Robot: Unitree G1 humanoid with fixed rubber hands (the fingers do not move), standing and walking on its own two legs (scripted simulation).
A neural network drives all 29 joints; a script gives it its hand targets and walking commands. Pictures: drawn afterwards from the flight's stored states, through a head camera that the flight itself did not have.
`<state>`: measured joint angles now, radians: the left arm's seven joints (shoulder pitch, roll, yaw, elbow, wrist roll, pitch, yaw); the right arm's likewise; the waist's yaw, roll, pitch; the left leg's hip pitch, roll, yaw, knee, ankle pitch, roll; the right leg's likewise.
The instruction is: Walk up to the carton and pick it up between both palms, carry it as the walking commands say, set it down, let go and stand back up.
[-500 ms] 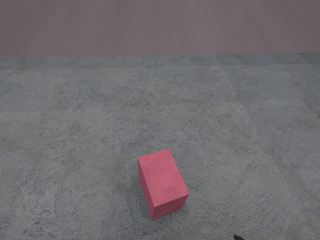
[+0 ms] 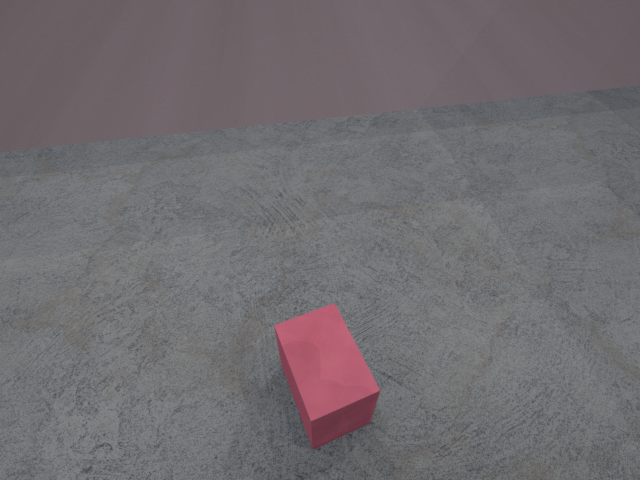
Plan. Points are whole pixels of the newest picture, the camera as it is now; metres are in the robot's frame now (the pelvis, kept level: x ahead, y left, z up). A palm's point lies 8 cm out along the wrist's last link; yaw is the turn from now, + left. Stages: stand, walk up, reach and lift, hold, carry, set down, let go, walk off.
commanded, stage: walk up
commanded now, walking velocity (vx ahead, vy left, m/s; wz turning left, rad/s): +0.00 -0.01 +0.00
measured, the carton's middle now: (323, 376) +0.50 +0.00 -0.64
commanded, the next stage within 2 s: none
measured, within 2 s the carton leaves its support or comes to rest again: neither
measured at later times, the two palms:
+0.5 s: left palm out of the picture +0.03 +0.16 -0.13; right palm out of the picture +0.06 -0.39 -0.14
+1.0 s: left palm out of the picture -0.07 +0.13 -0.15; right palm (477, 367) +0.30 -0.24 -0.13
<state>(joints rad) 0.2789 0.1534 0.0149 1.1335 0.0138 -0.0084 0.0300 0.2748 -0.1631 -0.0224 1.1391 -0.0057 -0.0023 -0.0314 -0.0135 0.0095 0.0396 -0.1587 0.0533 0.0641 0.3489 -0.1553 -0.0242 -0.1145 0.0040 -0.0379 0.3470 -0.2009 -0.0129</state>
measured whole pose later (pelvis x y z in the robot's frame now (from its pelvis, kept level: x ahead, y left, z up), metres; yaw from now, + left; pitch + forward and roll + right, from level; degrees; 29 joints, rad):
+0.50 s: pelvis +0.03 -0.11 -0.01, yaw +11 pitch +2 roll +0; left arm 0.26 0.24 0.05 0.93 0.03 0.02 0.00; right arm 0.30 -0.30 -0.07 1.06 -0.04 0.04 -0.05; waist -0.03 0.03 0.02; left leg -0.47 0.09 -0.08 0.85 -0.44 -0.02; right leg -0.29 -0.05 -0.11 0.50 -0.24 0.00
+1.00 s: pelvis +0.08 -0.08 -0.01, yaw +17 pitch +2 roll +0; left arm 0.42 0.22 0.05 1.04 0.02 -0.01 0.04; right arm 0.00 -0.18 -0.02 0.91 -0.01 0.02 0.01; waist 0.07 -0.02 0.07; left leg -0.30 0.02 0.08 0.49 -0.20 0.02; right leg -0.18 -0.11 -0.20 0.52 -0.35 0.03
